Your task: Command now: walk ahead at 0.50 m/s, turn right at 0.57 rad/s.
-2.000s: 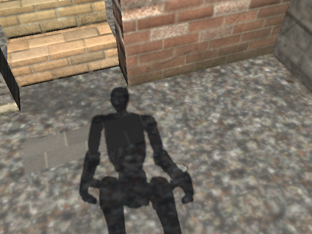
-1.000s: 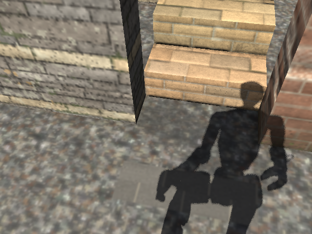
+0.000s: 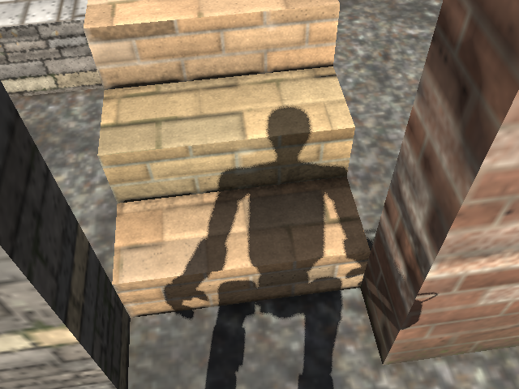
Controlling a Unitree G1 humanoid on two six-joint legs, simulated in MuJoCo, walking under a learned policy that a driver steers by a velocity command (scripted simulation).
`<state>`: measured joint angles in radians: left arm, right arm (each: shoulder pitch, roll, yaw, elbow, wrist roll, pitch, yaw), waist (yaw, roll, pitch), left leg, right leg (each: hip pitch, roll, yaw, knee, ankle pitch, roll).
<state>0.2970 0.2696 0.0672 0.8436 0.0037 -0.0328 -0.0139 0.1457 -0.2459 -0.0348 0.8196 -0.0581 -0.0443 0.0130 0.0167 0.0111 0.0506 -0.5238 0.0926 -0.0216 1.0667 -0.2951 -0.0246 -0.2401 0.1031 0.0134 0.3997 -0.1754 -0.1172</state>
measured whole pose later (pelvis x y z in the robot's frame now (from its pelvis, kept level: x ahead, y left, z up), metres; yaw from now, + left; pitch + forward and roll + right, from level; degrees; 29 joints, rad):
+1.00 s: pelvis +0.37 +0.05 +0.00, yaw +16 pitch +2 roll +1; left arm 0.18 0.21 0.01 0.73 0.04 -0.05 0.03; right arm 0.23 -0.26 -0.08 0.76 -0.02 -0.01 0.01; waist 0.00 0.04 0.06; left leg -0.41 -0.08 -0.05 0.89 -0.46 -0.03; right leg -0.27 -0.03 -0.05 0.41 -0.17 -0.02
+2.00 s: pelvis +0.40 +0.04 +0.00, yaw +18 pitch -1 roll +1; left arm 0.31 0.17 0.00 1.01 0.01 -0.01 0.02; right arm 0.37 -0.17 -0.02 0.98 -0.03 -0.02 -0.03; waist 0.01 0.01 0.00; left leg -0.13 -0.02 -0.07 0.36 -0.21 -0.01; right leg -0.16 -0.01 -0.09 0.41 -0.23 -0.03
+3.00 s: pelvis +0.41 +0.05 +0.01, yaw +18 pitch -1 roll +0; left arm 0.18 0.19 -0.03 0.89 0.00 -0.05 0.02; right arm 0.14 -0.17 0.02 0.88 -0.03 -0.04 -0.01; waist 0.01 0.00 0.01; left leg -0.05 -0.02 -0.07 0.22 -0.15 0.00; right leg -0.08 -0.01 -0.08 0.26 -0.17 -0.01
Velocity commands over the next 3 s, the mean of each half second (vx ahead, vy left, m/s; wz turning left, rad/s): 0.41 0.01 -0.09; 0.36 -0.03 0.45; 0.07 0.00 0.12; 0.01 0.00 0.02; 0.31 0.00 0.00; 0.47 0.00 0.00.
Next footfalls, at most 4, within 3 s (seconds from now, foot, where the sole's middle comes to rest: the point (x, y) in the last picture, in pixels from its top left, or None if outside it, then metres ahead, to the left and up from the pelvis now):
0.30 left None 0.34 0.13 -0.78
0.82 right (303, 386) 0.47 -0.05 -0.78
1.10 left None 0.39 0.17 -0.78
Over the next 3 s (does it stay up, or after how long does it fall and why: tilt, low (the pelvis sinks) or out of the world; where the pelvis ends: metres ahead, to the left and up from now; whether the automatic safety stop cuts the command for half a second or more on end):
stays up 0.41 0.05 0.01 its command is cut before an obstacle after 0.1 s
